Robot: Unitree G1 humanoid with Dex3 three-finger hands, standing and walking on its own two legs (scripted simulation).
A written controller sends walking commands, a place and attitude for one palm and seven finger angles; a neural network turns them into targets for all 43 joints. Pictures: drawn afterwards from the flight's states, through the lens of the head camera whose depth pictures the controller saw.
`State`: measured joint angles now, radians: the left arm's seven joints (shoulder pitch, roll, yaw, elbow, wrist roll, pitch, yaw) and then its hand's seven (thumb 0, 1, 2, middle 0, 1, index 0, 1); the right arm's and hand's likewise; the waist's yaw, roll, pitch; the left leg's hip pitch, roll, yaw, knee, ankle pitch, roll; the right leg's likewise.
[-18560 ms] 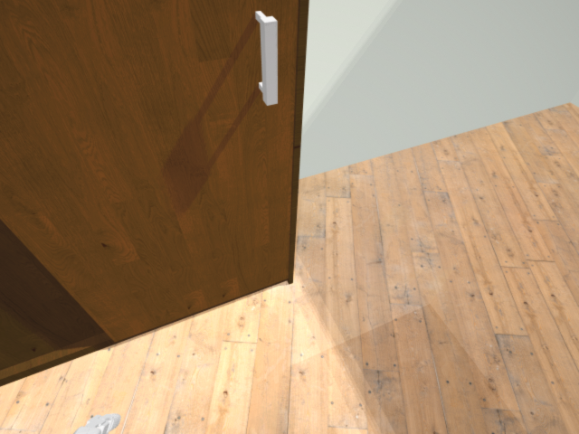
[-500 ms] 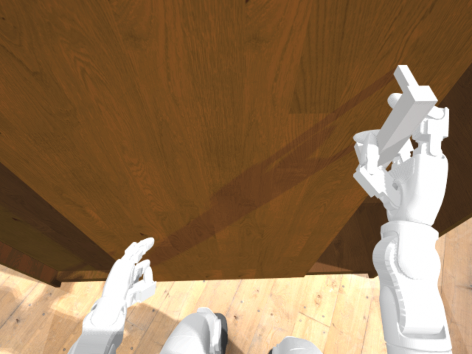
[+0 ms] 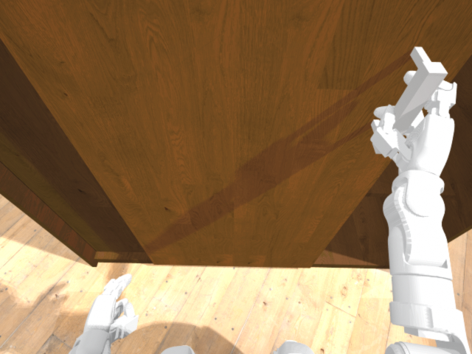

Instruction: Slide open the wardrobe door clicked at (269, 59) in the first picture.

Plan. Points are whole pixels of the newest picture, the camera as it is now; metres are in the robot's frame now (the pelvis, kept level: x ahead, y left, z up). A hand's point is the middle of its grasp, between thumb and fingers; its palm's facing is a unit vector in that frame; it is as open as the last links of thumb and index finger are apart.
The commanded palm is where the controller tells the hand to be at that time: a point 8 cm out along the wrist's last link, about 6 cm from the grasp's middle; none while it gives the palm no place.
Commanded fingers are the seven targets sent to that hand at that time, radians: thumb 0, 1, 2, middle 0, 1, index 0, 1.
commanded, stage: step sideways, sliding the door along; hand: right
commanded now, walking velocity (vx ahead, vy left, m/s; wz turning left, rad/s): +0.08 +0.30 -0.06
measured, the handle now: (399, 104) +0.44 -0.24 +0.18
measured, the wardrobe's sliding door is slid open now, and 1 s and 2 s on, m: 0.36 0.47 0.47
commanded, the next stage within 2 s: stop walking and hold the door there in 0.78 s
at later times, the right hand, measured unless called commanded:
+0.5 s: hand (310, 129) +0.39 -0.10 +0.17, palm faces +0.36 +0.93 -0.05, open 7.3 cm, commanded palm +0.36 -0.07 +0.18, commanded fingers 0.00 -0.90 -0.90 0.45 1.40 0.45 1.40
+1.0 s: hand (306, 128) +0.40 -0.09 +0.17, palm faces +0.57 +0.78 -0.26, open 7.5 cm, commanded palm +0.36 -0.11 +0.16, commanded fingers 0.00 -0.90 -0.90 0.45 1.40 0.45 1.40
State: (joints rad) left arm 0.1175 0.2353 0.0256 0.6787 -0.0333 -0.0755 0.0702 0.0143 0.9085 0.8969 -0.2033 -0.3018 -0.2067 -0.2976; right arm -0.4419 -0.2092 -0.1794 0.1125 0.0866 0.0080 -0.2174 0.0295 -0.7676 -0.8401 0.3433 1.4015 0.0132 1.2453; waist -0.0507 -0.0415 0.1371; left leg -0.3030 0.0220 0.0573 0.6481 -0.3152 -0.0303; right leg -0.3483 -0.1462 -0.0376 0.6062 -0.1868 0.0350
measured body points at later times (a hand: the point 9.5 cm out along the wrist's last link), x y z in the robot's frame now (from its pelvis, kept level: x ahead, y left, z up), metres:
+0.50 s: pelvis +0.01 +0.13 +0.00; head +0.09 +0.11 +0.44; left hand +0.24 +0.29 -0.11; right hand +0.37 -0.14 +0.18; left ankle +0.06 +0.26 -0.70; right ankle +0.01 -0.09 -0.72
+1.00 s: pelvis +0.05 +0.24 +0.00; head +0.13 +0.24 +0.44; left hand +0.28 +0.42 -0.10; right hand +0.36 -0.13 +0.18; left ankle +0.10 +0.35 -0.73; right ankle +0.00 +0.03 -0.69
